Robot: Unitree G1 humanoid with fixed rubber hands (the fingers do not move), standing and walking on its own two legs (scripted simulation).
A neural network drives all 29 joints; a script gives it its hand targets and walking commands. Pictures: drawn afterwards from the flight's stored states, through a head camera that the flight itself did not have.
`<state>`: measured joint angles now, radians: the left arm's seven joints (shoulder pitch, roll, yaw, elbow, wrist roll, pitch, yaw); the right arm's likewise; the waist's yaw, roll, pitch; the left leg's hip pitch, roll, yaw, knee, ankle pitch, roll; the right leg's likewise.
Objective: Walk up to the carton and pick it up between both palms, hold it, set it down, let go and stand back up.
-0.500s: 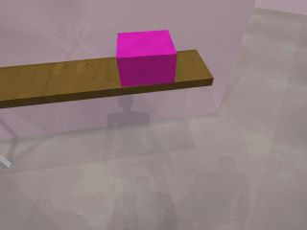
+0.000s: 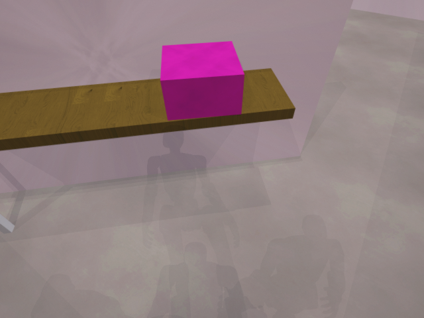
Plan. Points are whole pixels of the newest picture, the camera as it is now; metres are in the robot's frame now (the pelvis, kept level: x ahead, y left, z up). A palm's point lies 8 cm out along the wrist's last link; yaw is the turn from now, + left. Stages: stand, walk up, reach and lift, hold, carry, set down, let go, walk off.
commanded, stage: stand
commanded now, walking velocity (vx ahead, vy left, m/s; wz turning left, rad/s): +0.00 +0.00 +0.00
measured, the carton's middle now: (201, 79) +0.93 +0.09 -0.04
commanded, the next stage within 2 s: walk up in 0.96 s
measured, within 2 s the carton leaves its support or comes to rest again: neither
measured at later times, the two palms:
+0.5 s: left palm out of the picture +0.00 +0.23 -0.14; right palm out of the picture +0.00 -0.23 -0.14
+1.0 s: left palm out of the picture -0.01 +0.23 -0.14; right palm out of the picture +0.00 -0.22 -0.14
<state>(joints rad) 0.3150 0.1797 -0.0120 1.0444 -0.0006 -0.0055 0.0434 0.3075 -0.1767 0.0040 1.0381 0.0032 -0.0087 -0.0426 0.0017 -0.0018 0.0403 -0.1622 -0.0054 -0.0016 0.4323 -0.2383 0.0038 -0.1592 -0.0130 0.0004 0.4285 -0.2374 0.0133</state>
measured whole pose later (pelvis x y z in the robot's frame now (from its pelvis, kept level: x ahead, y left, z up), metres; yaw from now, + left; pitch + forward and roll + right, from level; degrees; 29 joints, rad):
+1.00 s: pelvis +0.00 +0.00 +0.00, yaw +0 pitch -2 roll +0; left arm 0.31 0.17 -0.02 1.08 0.00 -0.01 0.05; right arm 0.31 -0.16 0.01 1.06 0.00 -0.01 -0.05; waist 0.00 0.00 0.04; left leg -0.15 -0.01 0.00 0.42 -0.24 0.01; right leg -0.15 -0.02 0.01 0.42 -0.24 0.02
